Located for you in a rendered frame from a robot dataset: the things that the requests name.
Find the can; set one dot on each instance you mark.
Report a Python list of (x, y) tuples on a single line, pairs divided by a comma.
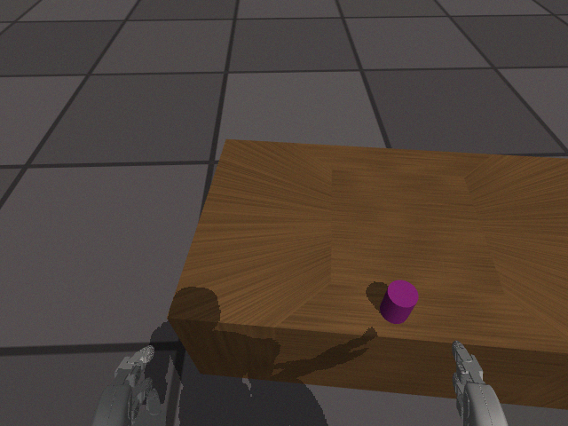
[(398, 302)]

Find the left robot hand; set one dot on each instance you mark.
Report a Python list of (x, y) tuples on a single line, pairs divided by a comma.
[(119, 404)]

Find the right robot hand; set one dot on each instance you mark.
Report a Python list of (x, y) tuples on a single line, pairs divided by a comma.
[(476, 401)]

